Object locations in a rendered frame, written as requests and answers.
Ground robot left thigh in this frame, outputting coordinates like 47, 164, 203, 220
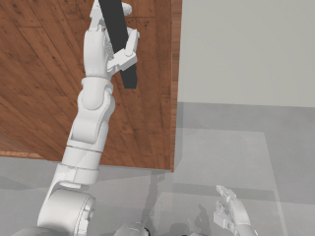
113, 222, 149, 236

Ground robot right hand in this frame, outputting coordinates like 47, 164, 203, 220
214, 185, 251, 234

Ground robot left hand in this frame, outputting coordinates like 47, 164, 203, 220
83, 0, 140, 81

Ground left robot forearm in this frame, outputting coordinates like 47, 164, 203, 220
37, 76, 115, 225

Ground wardrobe door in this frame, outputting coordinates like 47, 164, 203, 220
0, 0, 171, 170
0, 130, 35, 153

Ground left robot upper arm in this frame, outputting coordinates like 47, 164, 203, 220
12, 188, 96, 236

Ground right robot forearm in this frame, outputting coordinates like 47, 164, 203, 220
233, 223, 258, 236

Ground handle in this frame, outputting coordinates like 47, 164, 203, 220
98, 0, 138, 89

